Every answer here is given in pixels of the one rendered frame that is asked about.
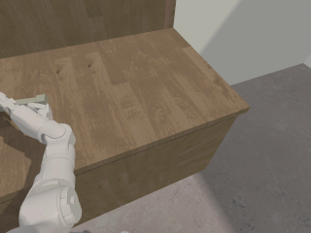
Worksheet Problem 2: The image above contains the robot left hand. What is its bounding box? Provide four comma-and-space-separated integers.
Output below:
0, 91, 53, 140

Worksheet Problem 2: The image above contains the left robot upper arm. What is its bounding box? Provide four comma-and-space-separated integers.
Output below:
6, 184, 82, 233

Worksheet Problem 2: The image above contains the robot left forearm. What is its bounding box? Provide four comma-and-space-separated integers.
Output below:
18, 119, 76, 226

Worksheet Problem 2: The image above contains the counter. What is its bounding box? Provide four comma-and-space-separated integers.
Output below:
0, 0, 250, 233

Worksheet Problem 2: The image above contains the tap lever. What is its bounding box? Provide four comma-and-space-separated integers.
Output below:
0, 94, 49, 112

